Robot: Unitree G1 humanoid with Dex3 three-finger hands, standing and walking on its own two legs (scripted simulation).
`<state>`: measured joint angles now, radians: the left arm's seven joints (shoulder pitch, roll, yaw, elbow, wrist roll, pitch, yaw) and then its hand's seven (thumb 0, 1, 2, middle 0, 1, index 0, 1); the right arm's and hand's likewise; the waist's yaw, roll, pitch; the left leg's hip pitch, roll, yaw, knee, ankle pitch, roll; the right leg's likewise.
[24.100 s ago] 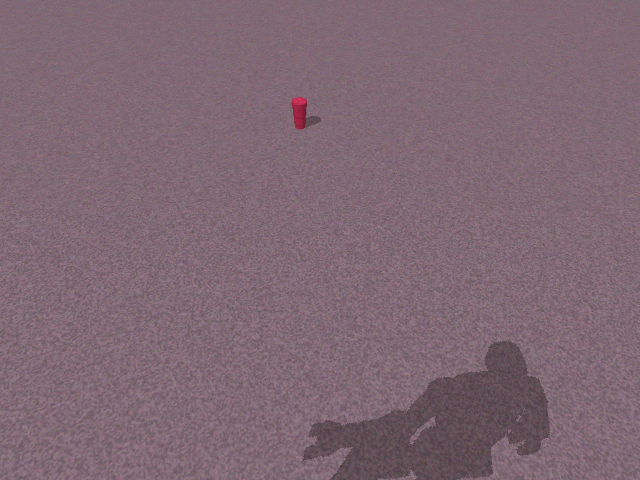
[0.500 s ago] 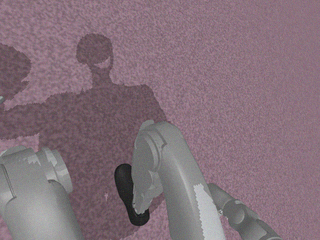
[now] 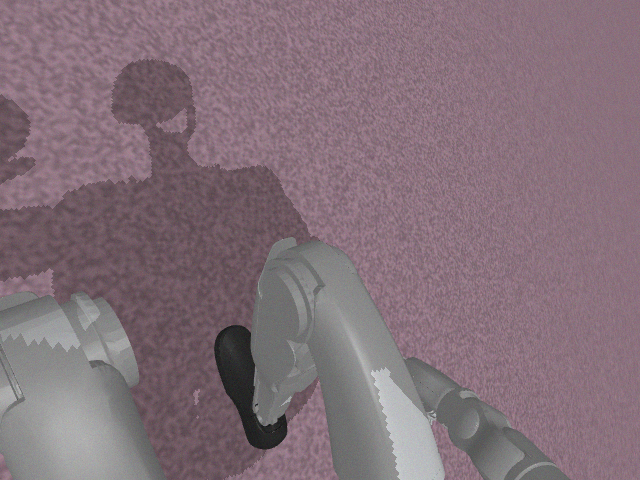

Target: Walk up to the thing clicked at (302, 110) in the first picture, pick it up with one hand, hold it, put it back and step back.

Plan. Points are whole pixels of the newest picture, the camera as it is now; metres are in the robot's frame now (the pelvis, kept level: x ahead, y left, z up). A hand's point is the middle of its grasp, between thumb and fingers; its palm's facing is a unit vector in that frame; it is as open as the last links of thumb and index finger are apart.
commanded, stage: open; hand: left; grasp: from the side
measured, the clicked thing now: out of the picture +0.46 +0.27 -0.22
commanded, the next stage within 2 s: withdraw in 0.12 s
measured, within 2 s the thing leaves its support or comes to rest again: rests again in 0.60 s
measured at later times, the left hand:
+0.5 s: hand out of the picture +0.46 +0.30 -0.15, palm faces +0.26 -0.96 +0.01, open 15.2 cm
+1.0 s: hand out of the picture +0.39 +0.38 -0.03, palm faces +0.27 -0.88 -0.39, open 17.0 cm
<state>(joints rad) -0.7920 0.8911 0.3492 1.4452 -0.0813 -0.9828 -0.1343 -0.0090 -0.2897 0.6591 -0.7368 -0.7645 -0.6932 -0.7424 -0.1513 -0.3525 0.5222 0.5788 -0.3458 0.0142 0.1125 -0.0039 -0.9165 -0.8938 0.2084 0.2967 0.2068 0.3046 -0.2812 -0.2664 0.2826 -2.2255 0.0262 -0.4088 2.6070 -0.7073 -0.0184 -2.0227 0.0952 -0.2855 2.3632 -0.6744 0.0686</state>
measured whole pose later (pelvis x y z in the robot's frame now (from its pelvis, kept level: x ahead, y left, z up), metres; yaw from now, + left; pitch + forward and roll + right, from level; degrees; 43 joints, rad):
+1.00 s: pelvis +0.00 -0.01 +0.05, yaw +6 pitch +29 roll -11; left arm -0.61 0.74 0.39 0.90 0.11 -0.31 -0.10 -0.01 -0.47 0.10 -0.08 -0.07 -0.08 -0.08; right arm 0.11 -0.25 0.16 0.59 -0.06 0.19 0.07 0.00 -0.90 -0.90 0.21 0.30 0.21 0.31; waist -0.14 -0.04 -0.04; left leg -2.23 0.06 -0.18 2.36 -0.65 0.02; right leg -2.10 0.05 -0.13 2.25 -0.67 0.04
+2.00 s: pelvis +0.09 +0.01 +0.41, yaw +17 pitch +11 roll -3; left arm 0.46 0.22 -0.02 0.01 -0.01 0.26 0.17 -0.01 -0.52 0.06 -0.06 -0.06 -0.06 -0.06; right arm 0.29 -0.20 0.03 0.47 0.04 -0.04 -0.17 0.01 -0.90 -0.90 0.21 0.30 0.21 0.31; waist -0.04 0.05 -0.17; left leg -0.74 0.04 -0.02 1.03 -0.49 0.00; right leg -0.66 0.00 -0.04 0.96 -0.49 0.02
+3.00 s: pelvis +0.09 +0.00 +0.42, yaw +18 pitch +7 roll -2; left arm 0.47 0.20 -0.01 0.02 -0.01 0.25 0.13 -0.01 -0.48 0.09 -0.06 -0.07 -0.06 -0.07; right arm 0.28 -0.21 0.03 0.51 0.01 -0.14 -0.18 0.01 -0.90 -0.90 0.21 0.30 0.20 0.30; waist -0.02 0.03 -0.11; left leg -0.64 0.04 -0.03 0.95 -0.43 -0.01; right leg -0.57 0.00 -0.05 0.90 -0.46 0.01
